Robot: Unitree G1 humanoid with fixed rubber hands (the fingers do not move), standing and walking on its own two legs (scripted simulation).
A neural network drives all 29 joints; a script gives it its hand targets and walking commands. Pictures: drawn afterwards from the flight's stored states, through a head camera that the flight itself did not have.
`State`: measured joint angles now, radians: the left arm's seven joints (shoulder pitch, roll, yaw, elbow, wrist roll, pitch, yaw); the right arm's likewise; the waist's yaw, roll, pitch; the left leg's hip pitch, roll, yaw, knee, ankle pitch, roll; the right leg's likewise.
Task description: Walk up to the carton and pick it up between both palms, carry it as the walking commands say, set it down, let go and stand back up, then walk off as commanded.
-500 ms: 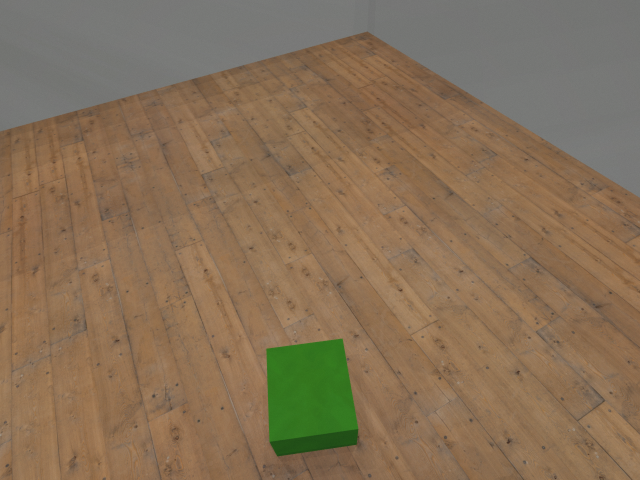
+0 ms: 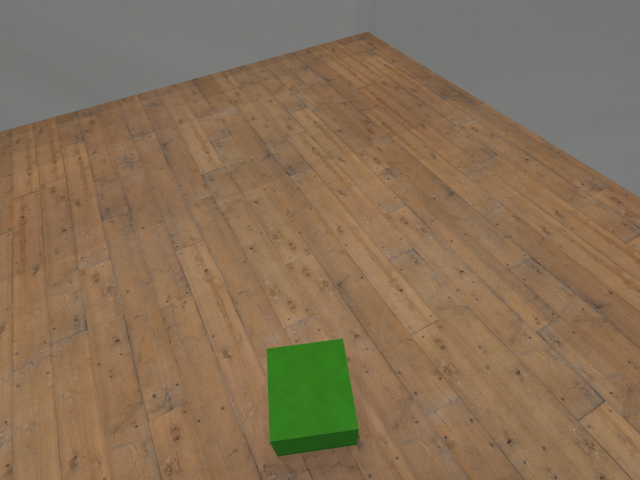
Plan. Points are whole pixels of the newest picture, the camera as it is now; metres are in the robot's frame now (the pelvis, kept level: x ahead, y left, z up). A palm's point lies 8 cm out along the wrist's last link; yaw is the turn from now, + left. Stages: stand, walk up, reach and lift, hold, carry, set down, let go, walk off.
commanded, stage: walk up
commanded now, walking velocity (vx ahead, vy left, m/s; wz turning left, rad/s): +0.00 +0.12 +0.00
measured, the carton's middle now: (311, 396) +0.46 +0.08 -0.69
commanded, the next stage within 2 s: stand in 0.92 s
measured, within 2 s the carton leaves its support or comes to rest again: neither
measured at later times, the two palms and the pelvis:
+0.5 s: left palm out of the picture +0.06 +0.26 -0.12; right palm out of the picture +0.02 -0.26 -0.13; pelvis +0.00 +0.00 +0.00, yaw +0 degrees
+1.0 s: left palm out of the picture +0.05 +0.25 -0.12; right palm out of the picture +0.02 -0.26 -0.13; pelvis +0.00 +0.00 +0.00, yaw +0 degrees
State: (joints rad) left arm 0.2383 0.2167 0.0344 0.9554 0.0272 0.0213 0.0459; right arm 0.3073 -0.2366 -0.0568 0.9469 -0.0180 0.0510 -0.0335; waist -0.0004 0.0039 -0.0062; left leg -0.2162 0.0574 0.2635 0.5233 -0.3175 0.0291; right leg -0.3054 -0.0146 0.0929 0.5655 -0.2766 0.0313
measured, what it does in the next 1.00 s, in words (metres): stands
